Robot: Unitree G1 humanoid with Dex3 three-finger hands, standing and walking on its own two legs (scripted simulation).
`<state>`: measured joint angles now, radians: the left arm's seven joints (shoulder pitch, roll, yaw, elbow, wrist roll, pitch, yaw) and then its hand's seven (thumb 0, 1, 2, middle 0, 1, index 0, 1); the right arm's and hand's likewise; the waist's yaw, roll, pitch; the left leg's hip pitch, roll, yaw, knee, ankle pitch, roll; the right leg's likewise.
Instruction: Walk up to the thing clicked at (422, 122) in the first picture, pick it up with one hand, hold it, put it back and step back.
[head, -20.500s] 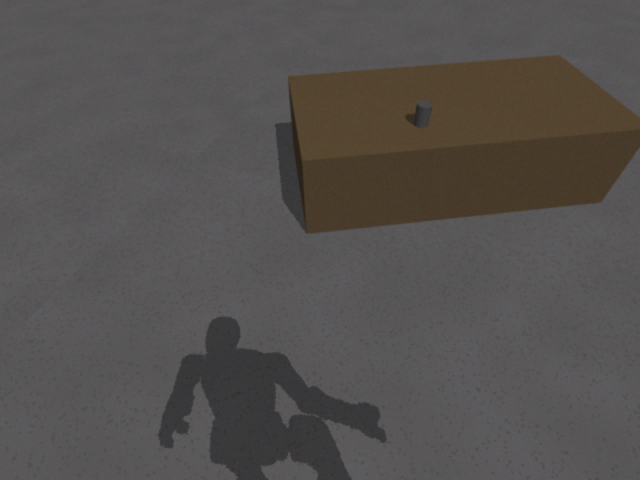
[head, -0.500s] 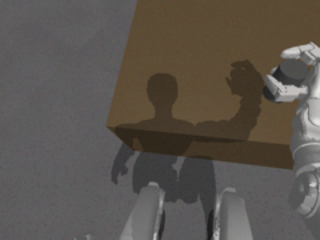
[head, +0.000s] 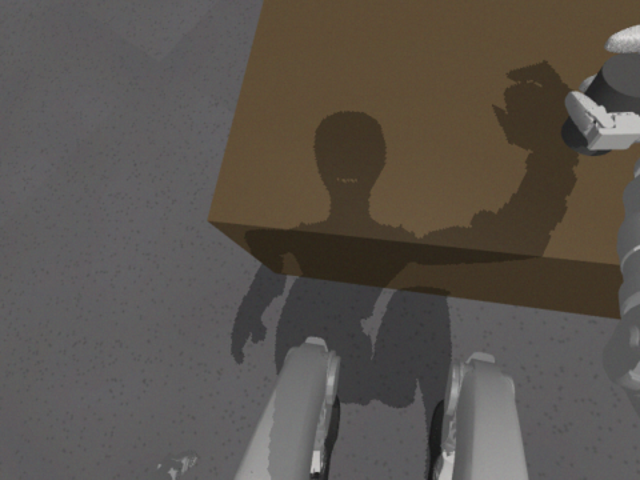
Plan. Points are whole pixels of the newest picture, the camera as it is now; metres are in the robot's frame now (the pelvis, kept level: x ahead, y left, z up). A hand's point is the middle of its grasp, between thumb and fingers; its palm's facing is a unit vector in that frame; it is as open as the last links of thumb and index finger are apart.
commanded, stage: crouch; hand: right
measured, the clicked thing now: (609, 108) +0.54 -0.23 +0.00
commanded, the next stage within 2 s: lower in 0.08 s
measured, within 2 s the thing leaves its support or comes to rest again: rests again in 1.00 s
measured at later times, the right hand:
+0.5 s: hand (593, 114) +0.56 -0.23 -0.04, palm faces +0.20 +0.98 -0.03, open 8.5 cm
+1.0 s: hand (577, 129) +0.57 -0.23 -0.08, palm faces +0.19 +0.98 -0.04, open 8.5 cm
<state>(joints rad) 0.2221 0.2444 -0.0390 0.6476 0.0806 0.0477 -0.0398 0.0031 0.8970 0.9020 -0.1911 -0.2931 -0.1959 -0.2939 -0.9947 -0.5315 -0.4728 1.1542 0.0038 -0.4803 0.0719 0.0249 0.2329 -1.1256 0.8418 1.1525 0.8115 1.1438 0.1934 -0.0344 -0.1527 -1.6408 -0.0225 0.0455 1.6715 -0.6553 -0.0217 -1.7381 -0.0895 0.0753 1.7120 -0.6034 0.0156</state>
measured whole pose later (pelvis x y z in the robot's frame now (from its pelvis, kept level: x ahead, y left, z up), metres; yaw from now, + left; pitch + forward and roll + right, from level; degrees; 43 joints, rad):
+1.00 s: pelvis -0.02 +0.00 -0.10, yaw +2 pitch +38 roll +6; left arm 0.22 0.28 -0.09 0.61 0.08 0.09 -0.04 0.00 0.90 0.89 -0.19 -0.29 -0.20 -0.29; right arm -1.13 -0.69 -0.52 1.16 -0.03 -0.38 0.13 0.03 0.23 -1.13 0.84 1.16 0.81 1.15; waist 0.24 -0.03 -0.10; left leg -1.97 -0.03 0.06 2.02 -0.71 -0.02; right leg -2.07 -0.08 0.12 2.05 -0.64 0.02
